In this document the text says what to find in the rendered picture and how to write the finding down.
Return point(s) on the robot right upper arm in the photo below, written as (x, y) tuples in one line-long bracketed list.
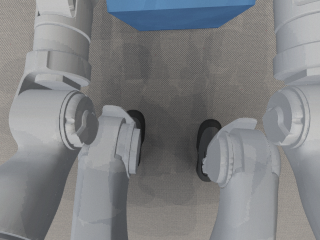
[(292, 121)]

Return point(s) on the right robot forearm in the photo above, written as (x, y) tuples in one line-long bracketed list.
[(297, 30)]

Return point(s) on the left robot forearm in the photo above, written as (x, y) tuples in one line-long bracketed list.
[(60, 56)]

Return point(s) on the robot shin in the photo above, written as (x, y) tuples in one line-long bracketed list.
[(113, 111), (242, 123)]

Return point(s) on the right robot shin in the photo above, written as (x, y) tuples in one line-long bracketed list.
[(242, 123)]

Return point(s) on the robot left upper arm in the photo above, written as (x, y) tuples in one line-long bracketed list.
[(50, 128)]

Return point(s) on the left robot shin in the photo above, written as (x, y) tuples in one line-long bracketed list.
[(113, 111)]

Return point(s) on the carton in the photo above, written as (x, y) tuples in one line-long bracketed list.
[(159, 15)]

